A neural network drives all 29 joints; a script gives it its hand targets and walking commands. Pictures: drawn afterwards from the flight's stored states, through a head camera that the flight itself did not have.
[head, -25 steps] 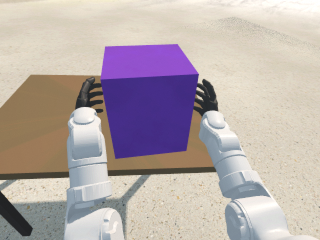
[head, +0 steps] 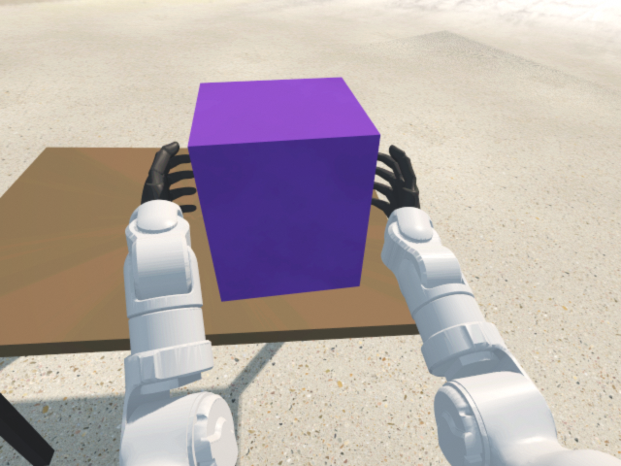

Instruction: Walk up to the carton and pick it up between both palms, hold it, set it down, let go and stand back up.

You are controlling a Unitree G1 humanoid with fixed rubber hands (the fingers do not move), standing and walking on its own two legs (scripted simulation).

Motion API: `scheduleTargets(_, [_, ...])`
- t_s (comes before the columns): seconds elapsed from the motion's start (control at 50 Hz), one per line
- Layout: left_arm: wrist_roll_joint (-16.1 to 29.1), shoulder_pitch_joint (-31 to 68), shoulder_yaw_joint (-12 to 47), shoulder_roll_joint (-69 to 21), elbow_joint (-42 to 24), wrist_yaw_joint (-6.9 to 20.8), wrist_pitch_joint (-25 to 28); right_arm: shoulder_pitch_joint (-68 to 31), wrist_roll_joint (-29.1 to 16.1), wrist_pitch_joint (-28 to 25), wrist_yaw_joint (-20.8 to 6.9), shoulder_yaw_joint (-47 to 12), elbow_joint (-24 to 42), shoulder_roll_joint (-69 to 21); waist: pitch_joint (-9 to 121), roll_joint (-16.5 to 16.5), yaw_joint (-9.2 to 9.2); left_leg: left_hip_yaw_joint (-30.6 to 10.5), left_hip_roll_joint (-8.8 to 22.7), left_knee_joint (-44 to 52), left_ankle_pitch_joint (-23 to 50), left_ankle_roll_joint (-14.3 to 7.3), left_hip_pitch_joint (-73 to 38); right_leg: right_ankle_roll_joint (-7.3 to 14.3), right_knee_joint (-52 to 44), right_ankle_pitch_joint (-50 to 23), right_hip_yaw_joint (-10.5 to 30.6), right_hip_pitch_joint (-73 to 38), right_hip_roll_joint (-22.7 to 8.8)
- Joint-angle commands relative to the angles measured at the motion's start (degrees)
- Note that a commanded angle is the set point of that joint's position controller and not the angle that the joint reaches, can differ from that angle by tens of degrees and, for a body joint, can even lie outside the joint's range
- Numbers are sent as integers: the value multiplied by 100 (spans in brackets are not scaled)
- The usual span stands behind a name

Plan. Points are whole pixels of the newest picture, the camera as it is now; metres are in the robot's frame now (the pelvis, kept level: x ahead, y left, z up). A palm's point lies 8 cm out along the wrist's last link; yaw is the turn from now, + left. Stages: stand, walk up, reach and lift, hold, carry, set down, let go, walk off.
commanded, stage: hold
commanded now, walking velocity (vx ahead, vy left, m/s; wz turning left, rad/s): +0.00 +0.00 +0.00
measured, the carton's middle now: (282, 187) +0.47 +0.01 +0.16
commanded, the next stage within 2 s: none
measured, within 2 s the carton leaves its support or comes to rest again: neither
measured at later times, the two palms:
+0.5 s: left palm (156, 212) +0.35 +0.16 +0.21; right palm (397, 214) +0.36 -0.13 +0.19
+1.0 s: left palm (157, 213) +0.35 +0.16 +0.20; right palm (398, 213) +0.36 -0.13 +0.19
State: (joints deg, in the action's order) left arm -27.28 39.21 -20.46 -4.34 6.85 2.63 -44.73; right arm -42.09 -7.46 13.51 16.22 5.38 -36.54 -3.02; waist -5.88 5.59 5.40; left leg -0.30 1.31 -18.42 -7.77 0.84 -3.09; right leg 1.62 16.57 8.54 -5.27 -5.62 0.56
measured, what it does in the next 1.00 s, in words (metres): stands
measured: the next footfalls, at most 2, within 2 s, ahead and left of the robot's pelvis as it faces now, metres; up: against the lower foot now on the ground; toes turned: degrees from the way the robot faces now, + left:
none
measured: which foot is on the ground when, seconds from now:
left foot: down 0.00-1.00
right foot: down 0.00-1.00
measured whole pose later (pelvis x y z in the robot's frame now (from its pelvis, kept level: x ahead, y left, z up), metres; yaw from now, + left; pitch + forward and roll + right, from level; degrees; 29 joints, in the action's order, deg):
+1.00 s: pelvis +0.00 +0.00 +0.00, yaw +1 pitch -14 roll +0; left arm -26.9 37.6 -19.4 -4.1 4.1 3.1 -45.8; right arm -40.4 -7.2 14.7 16.6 5.1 -33.3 -3.7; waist -6.7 5.3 5.4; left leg -0.4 1.3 -18.4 -7.6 0.8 -3.0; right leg 1.7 16.6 8.7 -6.1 -5.7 0.4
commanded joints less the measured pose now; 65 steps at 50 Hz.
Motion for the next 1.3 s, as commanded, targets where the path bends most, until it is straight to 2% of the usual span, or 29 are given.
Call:
scheduleTargets(0.0, [1014,3609,2415,-2453,-693,1056,359,-4220,-450,-360,-896,-2039,2051,-2535,2238,-663,51,390,-314,71,1311,-124,-597,-416,-288,-711,-201,-299,119])
scheduleTargets(0.22, [1189,3543,2864,-2592,-1092,1032,363,-4051,-443,-291,-891,-2089,2428,-2457,2380,-776,212,335,-235,42,1487,-2,-674,-352,-223,-691,-256,-287,207])
scheduleTargets(0.52, [1054,3485,2551,-2469,-855,1009,287,-4182,-371,-305,-987,-2022,2268,-2415,2276,-651,-14,421,-212,193,1122,-132,-496,-326,-251,-394,-228,-310,199])
scheduleTargets(0.62, [1128,3538,2594,-2474,-886,981,317,-4276,-405,-334,-956,-2114,2363,-2524,2493,-599,-13,421,-255,106,1202,-158,-586,-364,-247,-602,-196,-306,164])
scheduleTargets(0.7, [1064,3560,2466,-2403,-747,1012,310,-4215,-341,-294,-938,-2047,2193,-2551,2281,-548,-13,443,-282,184,926,-209,-469,-398,-289,-486,-180,-275,117])
scheduleTargets(0.84, [1133,3659,2572,-2442,-844,1040,355,-4233,-373,-315,-898,-2058,2281,-2597,2436,-638,83,412,-306,109,1061,-168,-536,-419,-261,-718,-183,-327,92])
scheduleTargets(0.94, [1094,3633,2516,-2409,-752,1076,351,-4149,-322,-285,-894,-1974,2169,-2541,2276,-621,127,408,-292,176,896,-169,-493,-421,-281,-577,-201,-277,84])
scheduleTargets(1.22, [1082,3572,2592,-2477,-880,998,362,-4203,-362,-368,-951,-2032,2239,-2461,2381,-669,50,395,-229,128,1235,-110,-611,-355,-230,-591,-254,-291,181])
scheduleTargets(1.28, [1046,3529,2537,-2476,-796,996,332,-4177,-331,-358,-966,-1969,2167,-2417,2267,-665,47,406,-213,182,1096,-124,-559,-344,-257,-449,-247,-271,181])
